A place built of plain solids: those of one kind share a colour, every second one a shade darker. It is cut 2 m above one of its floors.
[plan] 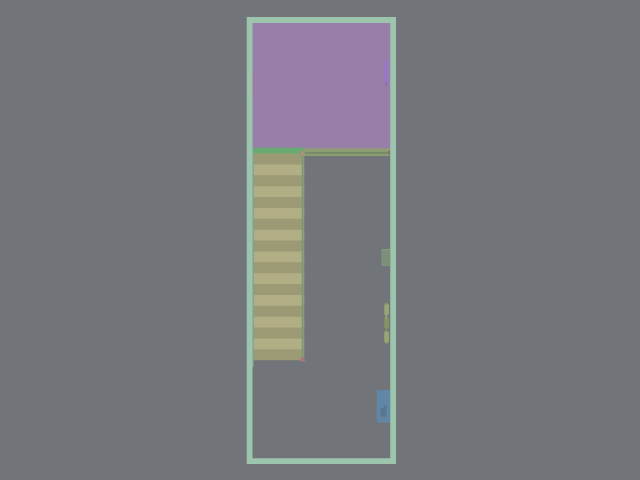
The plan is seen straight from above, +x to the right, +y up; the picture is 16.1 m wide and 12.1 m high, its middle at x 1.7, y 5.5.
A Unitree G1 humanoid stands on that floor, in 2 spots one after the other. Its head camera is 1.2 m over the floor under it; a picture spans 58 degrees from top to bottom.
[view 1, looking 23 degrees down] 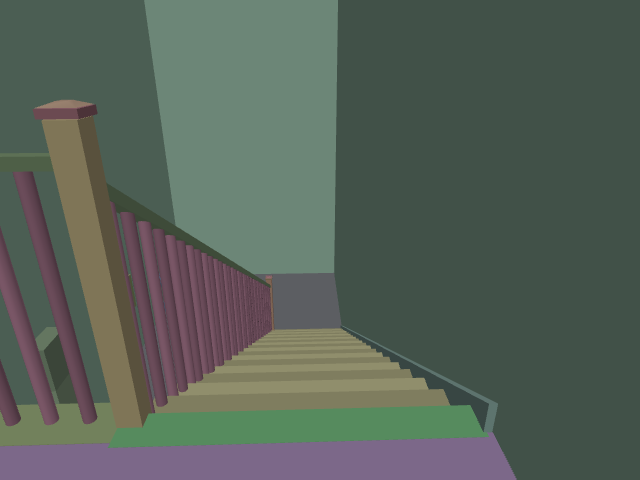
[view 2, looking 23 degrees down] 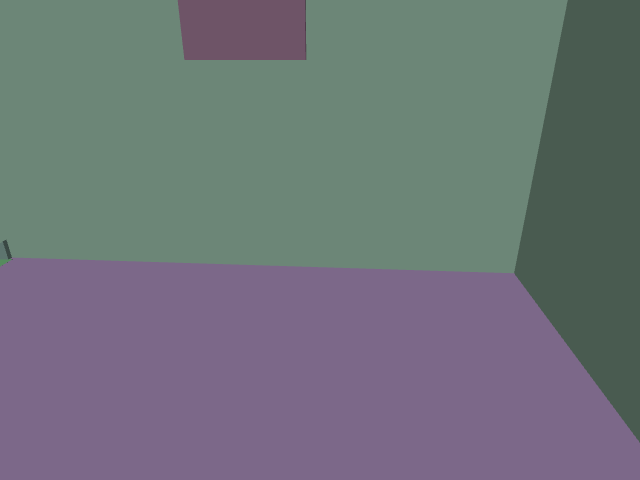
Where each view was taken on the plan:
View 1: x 0.64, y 8.90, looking -92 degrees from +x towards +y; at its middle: wall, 9.68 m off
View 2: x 2.39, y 9.97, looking -176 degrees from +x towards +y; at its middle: wall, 2.60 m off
